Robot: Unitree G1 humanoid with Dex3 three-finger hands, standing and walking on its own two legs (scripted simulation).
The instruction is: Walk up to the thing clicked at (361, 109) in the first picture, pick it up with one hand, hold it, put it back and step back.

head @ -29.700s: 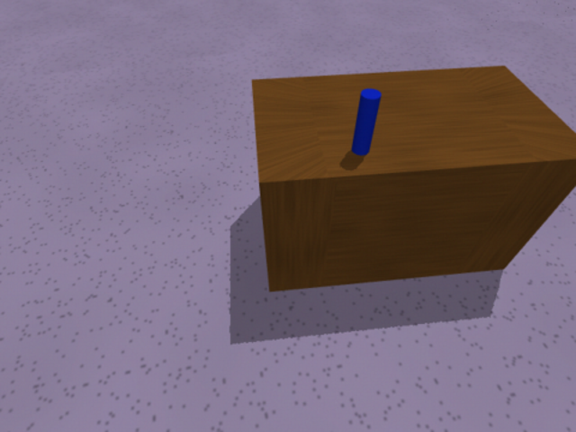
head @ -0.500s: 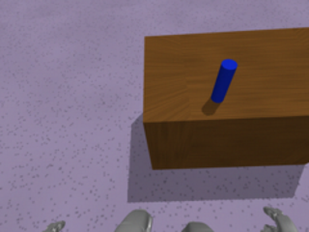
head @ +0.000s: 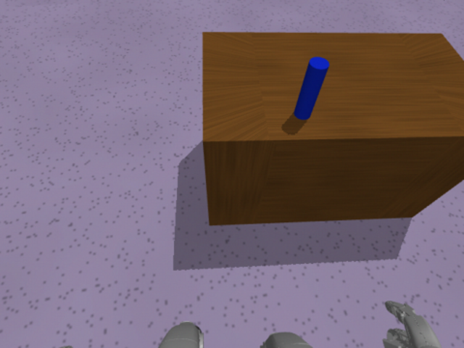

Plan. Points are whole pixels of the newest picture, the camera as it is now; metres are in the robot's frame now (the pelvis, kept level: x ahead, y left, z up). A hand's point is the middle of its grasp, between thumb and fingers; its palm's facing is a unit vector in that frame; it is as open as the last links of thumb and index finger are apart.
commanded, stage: step back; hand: right
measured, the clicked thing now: (309, 90) +0.75 -0.20 -0.07
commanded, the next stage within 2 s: none
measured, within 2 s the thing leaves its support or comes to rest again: neither
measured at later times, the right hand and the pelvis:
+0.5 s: hand out of the picture -0.05 -0.28 -0.15, palm faces -0.12 +0.91 -0.40, open 7.4 cm; pelvis -0.15 -0.03 +0.00, yaw +4 degrees
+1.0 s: hand out of the picture -0.19 -0.33 -0.16, palm faces -0.16 +0.91 -0.38, open 7.4 cm; pelvis -0.31 -0.07 -0.01, yaw +6 degrees
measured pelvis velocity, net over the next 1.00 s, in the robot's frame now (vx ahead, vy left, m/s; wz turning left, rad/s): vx -0.31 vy -0.07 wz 0.11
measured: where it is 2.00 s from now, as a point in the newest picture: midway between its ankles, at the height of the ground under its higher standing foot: outside the picture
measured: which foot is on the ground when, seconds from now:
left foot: down 0.00-0.08, up 0.10-0.34, down 0.36-0.70, up 0.72-1.00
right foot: up 0.00-0.04, down 0.06-0.38, up 0.40-0.66, down 0.68-1.00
